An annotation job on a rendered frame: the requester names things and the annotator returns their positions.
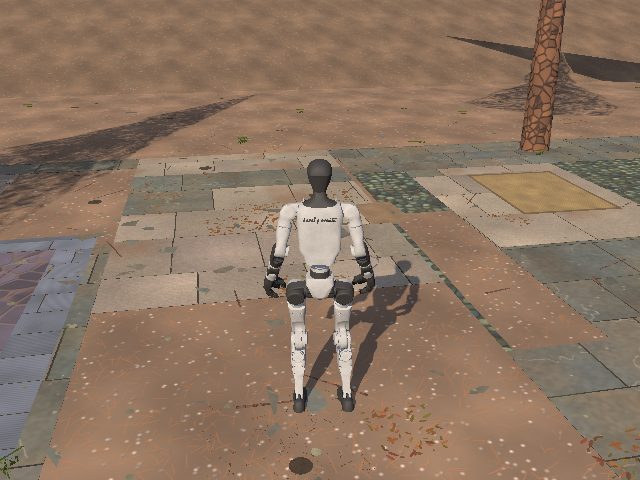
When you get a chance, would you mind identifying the right robot hand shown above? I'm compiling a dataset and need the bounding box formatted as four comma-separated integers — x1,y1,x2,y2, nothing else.
352,274,375,294

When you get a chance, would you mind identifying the right robot thigh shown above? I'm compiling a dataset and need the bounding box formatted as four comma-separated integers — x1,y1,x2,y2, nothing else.
333,279,354,349

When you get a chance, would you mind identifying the left robot hand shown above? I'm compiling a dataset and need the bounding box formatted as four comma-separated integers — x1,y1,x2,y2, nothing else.
263,276,286,298

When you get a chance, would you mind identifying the robot right forearm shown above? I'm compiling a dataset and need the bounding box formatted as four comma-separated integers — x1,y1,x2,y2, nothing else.
356,242,374,279

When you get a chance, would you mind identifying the robot right shin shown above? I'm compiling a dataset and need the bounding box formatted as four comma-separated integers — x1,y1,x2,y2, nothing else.
336,331,352,399

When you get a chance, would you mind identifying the robot right upper arm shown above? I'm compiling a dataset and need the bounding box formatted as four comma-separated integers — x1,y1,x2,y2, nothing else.
341,202,366,258

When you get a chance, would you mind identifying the robot left upper arm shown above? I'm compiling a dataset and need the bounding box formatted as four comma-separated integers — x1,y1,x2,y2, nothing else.
274,202,299,258

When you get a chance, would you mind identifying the robot left forearm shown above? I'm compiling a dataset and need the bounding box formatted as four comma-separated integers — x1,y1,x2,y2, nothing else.
266,243,284,281

